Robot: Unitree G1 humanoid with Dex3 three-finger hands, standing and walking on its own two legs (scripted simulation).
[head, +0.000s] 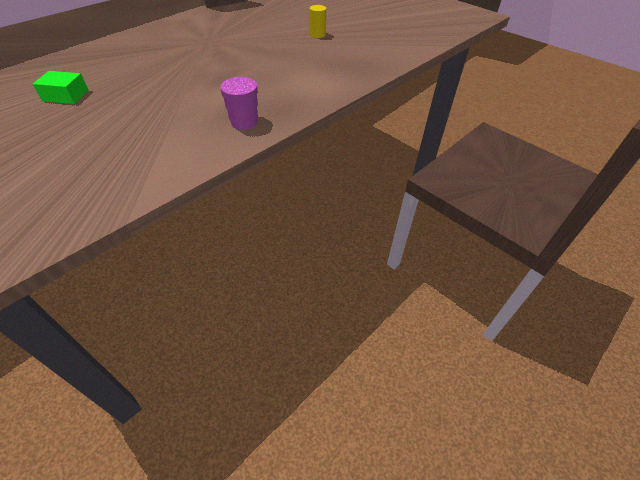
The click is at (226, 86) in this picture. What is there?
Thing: tapered cup
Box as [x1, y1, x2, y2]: [220, 77, 257, 129]
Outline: 225,80 221,83 220,87 231,124 234,127 240,129 252,127 256,123 257,117 257,89 255,81 247,77 233,77
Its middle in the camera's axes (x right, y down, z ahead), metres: -0.17 -0.29 +0.86
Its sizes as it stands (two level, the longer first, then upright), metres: 0.078 0.078 0.090
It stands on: a support 0.75 m high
